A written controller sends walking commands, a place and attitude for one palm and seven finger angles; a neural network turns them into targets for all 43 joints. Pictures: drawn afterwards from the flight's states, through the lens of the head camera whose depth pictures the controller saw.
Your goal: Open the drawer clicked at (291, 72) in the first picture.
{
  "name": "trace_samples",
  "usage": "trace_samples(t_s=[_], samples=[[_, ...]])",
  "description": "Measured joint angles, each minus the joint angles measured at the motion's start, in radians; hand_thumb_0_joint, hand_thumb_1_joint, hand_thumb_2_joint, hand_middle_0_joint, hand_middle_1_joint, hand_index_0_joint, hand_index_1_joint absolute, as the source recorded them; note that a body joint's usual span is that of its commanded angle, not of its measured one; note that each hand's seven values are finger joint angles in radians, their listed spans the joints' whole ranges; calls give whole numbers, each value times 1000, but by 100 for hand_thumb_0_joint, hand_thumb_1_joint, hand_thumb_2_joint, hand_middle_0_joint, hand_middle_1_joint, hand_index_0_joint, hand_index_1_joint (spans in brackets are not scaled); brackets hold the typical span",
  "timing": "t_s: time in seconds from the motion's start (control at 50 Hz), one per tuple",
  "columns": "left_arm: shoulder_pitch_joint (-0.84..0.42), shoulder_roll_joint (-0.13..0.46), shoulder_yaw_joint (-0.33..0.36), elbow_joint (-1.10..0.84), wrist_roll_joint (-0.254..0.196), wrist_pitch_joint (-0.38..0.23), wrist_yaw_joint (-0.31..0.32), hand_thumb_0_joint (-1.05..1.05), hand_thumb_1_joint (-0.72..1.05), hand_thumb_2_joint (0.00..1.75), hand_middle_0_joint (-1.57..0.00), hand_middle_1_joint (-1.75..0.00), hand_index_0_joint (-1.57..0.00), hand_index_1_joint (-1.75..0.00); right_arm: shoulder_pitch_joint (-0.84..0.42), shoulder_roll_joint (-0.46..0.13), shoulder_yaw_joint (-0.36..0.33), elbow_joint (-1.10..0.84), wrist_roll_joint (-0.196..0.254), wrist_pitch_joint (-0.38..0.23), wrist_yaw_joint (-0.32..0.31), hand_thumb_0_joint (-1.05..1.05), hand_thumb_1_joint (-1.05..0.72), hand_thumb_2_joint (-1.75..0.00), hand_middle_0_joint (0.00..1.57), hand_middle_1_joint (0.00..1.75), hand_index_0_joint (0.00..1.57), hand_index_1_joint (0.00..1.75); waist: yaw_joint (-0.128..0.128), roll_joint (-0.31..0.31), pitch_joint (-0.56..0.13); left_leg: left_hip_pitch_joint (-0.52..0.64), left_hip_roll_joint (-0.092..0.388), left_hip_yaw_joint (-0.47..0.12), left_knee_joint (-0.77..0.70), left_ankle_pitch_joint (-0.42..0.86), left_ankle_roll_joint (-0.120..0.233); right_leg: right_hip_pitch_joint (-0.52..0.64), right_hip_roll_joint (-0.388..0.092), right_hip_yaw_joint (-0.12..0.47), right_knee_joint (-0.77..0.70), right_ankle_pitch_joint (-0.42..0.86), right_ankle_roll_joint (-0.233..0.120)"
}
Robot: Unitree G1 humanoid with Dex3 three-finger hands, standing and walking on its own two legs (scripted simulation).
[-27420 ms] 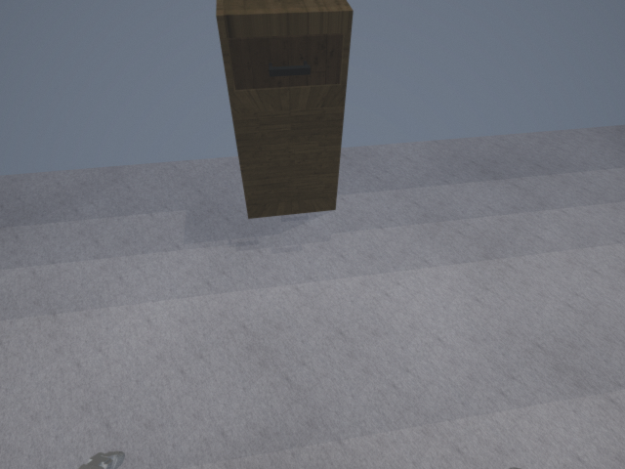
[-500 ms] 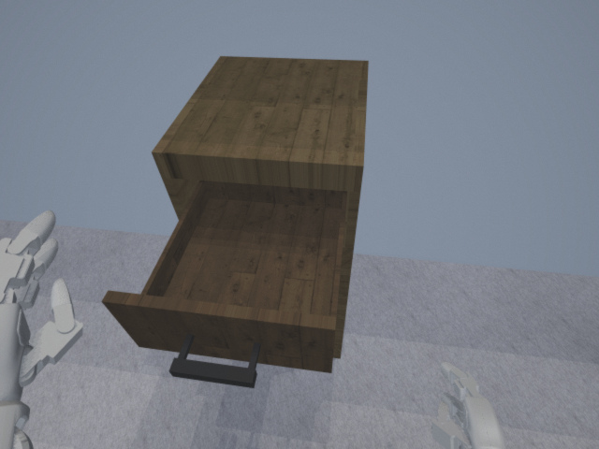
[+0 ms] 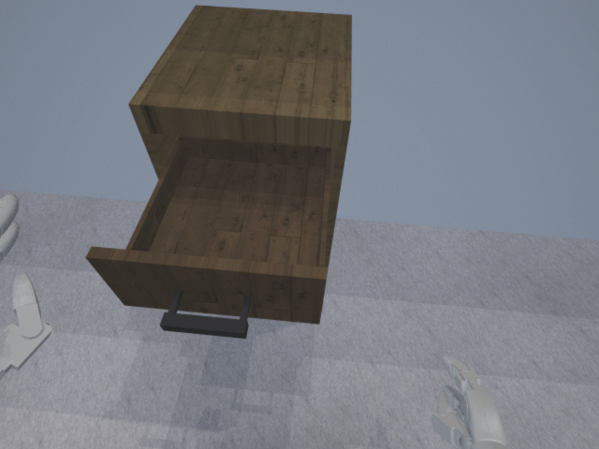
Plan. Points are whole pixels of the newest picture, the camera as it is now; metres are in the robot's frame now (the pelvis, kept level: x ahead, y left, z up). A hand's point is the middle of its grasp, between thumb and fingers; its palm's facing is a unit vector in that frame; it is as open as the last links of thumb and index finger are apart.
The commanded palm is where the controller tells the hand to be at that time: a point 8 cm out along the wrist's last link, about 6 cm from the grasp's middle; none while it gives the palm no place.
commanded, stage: step back with the hand held close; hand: left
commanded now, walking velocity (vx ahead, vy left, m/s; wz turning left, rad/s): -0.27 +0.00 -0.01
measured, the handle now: (208, 312) +0.32 +0.16 -0.06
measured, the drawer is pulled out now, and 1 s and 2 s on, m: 0.29 0.29 0.29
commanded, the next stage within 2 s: stop stepping back and stand still in 0.74 s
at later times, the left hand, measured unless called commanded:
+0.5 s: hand (17, 422) +0.12 +0.22 +0.17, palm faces +0.35 -0.83 -0.42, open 7.4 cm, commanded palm +0.05 +0.27 +0.19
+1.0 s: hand out of the picture +0.01 +0.17 +0.18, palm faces +0.24 -0.84 -0.49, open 7.4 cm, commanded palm -0.05 +0.23 +0.19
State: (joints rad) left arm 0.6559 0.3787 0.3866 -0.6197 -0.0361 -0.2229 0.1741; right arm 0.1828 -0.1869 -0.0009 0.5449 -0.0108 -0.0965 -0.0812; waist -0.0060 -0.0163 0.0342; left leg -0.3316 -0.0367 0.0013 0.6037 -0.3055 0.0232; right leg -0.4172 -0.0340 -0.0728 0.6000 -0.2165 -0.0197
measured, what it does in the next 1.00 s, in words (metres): walks backwards: right foot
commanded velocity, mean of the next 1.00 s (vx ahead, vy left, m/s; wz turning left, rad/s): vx -0.25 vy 0.03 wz -0.02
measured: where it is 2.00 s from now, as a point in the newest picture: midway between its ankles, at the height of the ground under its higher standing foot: outside the picture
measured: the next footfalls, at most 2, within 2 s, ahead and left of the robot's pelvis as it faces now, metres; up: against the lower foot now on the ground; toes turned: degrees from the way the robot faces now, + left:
right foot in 0.84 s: -0.17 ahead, -0.14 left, +0.00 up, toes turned -3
left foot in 1.12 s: -0.20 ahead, +0.08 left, +0.00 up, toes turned +3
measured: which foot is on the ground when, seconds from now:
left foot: down 0.00-0.88, up 0.90-1.00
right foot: down 0.00-0.58, up 0.60-0.82, down 0.84-1.00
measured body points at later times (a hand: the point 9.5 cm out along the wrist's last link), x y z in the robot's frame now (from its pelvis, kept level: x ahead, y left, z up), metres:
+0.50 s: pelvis -0.07 -0.01 +0.00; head -0.04 +0.00 +0.45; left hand +0.10 +0.26 +0.19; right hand +0.10 -0.24 -0.08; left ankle -0.01 +0.11 -0.72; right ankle +0.01 -0.12 -0.73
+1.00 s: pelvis -0.19 -0.05 +0.01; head -0.15 -0.04 +0.46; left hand +0.00 +0.21 +0.20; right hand -0.03 -0.27 -0.08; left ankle -0.16 +0.08 -0.68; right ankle -0.21 -0.14 -0.73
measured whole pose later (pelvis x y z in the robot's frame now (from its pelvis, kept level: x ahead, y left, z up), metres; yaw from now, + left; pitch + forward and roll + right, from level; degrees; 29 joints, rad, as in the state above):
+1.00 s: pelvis -0.19 -0.05 +0.01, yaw -2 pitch +2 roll +1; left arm 0.69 0.40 0.38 -0.64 -0.06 -0.24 0.12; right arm 0.17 -0.17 0.02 0.61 0.03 -0.09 -0.03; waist -0.02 -0.04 0.03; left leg -0.53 0.00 0.01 0.93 -0.37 -0.02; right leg -0.28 -0.01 -0.03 0.53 -0.29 -0.04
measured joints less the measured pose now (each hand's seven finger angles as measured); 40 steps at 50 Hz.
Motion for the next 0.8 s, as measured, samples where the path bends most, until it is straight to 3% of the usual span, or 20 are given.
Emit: trace_samples(t_s=[0.14,0.2,0.26,0.32,0.42,0.5,0.54,0.58,0.66,0.7,0.8], samples=[[-35,-30,-31,11,-9,-5,-6,1,89,90,-21,-30,-21,-30,6,-8,8,26,14,-1,17,1,-90,-90,21,30,20,30,6,8,-12,-41,16,-2,54,-37,-1,-14,13,-9,-10,33,-13],[-40,-20,-29,9,-1,-9,-2,1,88,90,-21,-30,-21,-30,16,-15,11,35,11,4,14,1,-90,-90,21,30,20,30,3,-8,-13,-24,19,12,7,44,1,-6,10,-4,-28,45,-5],[-34,-9,-15,19,12,-12,11,1,88,90,-21,-30,-21,-30,29,-16,9,27,7,-3,6,1,-90,-90,21,30,20,30,-9,-3,-19,-28,26,8,-9,59,-1,-16,25,9,-6,-44,13],[-25,16,7,14,11,-9,12,1,89,90,-21,-30,-21,-30,48,-7,4,13,7,-18,7,1,-90,-90,21,30,20,30,-22,-13,-30,-58,17,-4,5,65,-5,17,26,46,17,-10,16],[-40,3,6,16,-1,-26,-8,1,89,90,-21,-30,-21,-30,14,-11,4,30,17,-28,22,1,-90,-90,20,30,20,30,-4,0,-9,-106,40,-3,32,77,-15,-13,50,52,16,2,1],[-38,-6,-29,-8,-6,-30,-19,1,89,90,-21,-30,-21,-30,1,-18,-7,52,20,-17,34,1,-90,-90,21,30,20,30,-8,-10,-4,-126,27,-9,98,-40,-12,-19,37,46,-8,32,-3],[-29,0,-29,-19,-5,-31,-21,1,88,90,-21,-30,-21,-30,-1,-19,-8,62,16,-4,33,1,-90,-90,21,30,20,30,-12,-24,-9,-88,26,-5,63,-54,-9,-20,27,47,-21,47,3],[-28,14,-18,-25,-1,-33,-20,1,88,90,-22,-30,-22,-30,-1,-20,-11,59,13,2,28,1,-90,-90,20,30,20,30,-19,-32,-7,-73,30,1,-8,81,-3,-30,20,43,-21,56,12],[-29,29,16,1,0,-34,-12,1,88,90,-22,-30,-22,-30,-9,4,-15,53,2,-21,20,1,-91,-90,20,30,20,30,-11,-18,-2,-97,51,2,-12,118,-12,-85,57,74,222,-178,26],[-25,20,21,-1,-12,-27,-9,1,88,90,-21,-30,-21,-30,-11,21,-12,57,-1,-43,26,1,-91,-90,20,30,20,30,-1,-8,-4,-100,70,4,-33,135,-17,-66,68,70,288,-234,34],[-49,-5,-4,-21,-26,-19,-24,1,89,90,-21,-30,-21,-30,-35,43,22,69,-2,-77,50,1,-90,-90,20,30,20,30,31,1,-1,-130,116,28,-72,194,-38,75,52,53,151,-233,43]])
